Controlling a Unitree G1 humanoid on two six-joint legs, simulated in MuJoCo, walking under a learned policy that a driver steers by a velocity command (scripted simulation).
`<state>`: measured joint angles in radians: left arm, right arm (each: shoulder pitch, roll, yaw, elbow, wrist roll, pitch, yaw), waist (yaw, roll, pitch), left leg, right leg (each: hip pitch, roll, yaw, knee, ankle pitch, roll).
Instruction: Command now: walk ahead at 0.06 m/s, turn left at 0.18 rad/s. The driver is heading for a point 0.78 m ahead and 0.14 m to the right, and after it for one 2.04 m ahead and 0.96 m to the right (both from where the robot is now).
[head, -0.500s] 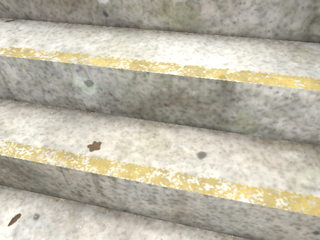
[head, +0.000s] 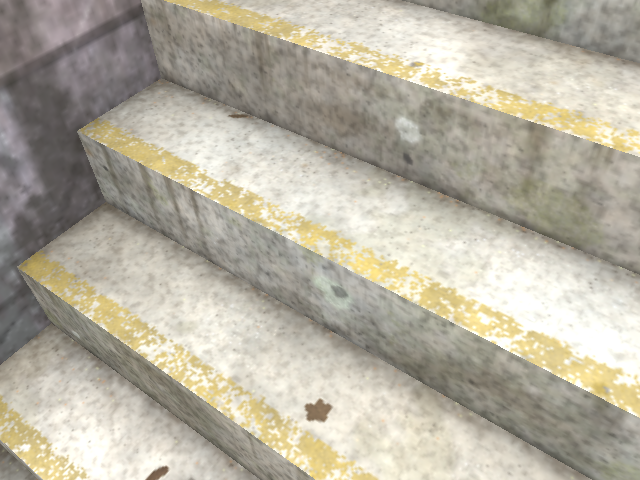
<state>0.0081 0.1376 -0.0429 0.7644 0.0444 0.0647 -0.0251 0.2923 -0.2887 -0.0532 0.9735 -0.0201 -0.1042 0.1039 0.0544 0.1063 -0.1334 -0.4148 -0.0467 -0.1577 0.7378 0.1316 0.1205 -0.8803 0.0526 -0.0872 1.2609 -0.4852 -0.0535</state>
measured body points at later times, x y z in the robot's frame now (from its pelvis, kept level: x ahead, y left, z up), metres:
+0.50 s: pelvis +0.05 +0.01 -0.07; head +0.03 +0.03 +0.38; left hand +0.24 +0.21 -0.17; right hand +0.01 -0.20 -0.22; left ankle +0.01 +0.13 -0.82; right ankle +0.03 -0.09 -0.53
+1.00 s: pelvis +0.04 +0.01 -0.08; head +0.05 +0.03 +0.37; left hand +0.16 +0.27 -0.20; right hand +0.06 -0.23 -0.21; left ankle -0.05 +0.08 -0.82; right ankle +0.03 -0.11 -0.52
